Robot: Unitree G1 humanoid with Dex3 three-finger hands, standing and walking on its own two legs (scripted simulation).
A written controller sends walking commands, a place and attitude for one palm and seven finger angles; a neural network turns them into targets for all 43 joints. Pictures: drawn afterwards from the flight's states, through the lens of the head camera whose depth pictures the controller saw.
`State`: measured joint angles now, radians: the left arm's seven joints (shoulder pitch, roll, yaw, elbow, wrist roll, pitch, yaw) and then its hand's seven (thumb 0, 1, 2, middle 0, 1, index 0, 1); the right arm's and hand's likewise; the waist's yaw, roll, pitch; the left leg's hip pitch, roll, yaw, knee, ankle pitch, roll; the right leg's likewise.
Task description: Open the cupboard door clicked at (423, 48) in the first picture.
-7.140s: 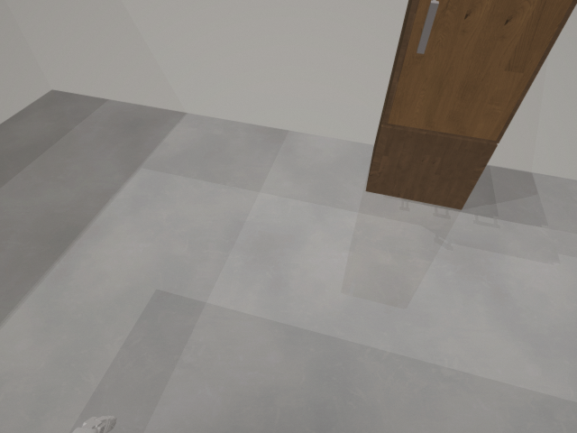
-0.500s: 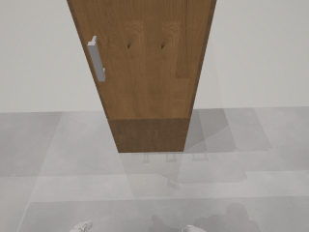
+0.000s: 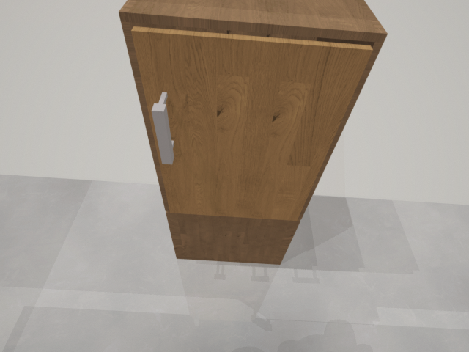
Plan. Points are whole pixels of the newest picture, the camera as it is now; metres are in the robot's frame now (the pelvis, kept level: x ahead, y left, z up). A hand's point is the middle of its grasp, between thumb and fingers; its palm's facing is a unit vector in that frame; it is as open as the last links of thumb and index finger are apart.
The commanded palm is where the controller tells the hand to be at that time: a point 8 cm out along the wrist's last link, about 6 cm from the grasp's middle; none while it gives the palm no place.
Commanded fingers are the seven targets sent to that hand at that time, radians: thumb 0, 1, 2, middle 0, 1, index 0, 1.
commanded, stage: come to a stop and stand still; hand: left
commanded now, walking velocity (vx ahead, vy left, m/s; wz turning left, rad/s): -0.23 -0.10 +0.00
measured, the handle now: (165, 129) +0.53 +0.20 +0.05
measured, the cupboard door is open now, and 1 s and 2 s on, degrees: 0 0 0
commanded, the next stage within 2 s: look again from close up in 1.10 s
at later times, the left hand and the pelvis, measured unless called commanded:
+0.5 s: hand out of the picture +0.03 +0.11 -0.15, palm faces +0.07 -0.95 -0.29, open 7.3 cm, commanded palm none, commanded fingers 0.00 0.90 0.90 -0.20 -0.30 -0.20 -0.30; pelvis -0.02 -0.08 +0.00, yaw +1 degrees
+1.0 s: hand out of the picture -0.05 +0.14 -0.18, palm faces +0.05 -0.98 -0.20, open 7.4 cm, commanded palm none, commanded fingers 0.00 0.90 0.90 -0.20 -0.30 -0.20 -0.30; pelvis -0.04 -0.03 +0.00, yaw +0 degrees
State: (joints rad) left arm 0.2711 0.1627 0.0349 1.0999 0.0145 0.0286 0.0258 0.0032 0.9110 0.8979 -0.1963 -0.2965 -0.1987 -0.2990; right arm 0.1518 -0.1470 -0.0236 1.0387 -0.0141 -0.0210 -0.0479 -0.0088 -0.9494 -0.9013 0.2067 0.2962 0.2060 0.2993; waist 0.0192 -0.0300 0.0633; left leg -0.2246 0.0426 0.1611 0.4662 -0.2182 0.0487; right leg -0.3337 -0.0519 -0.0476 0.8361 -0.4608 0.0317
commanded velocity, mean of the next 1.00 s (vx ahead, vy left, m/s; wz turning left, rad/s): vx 0.01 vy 0.07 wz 0.00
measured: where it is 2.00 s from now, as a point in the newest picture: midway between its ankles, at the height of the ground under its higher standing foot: outside the picture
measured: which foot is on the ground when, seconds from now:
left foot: down 0.00-0.24, up 0.26-0.70, down 0.72-1.00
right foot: up 0.00-0.22, down 0.24-1.00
